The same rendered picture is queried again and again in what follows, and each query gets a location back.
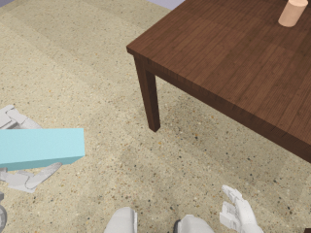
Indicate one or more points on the robot right forearm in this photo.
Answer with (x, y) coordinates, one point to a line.
(250, 228)

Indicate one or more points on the left robot thigh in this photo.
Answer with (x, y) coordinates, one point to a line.
(124, 220)

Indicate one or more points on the left robot hand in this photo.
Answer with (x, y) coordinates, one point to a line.
(10, 118)

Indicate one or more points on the sponge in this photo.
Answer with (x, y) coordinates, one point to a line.
(22, 149)

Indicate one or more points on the table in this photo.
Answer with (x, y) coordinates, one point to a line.
(234, 56)

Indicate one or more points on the right robot thigh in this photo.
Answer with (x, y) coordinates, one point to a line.
(192, 224)

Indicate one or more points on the robot thigh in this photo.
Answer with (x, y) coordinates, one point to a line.
(124, 220)
(192, 224)

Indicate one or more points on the right robot hand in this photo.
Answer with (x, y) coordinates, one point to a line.
(239, 214)

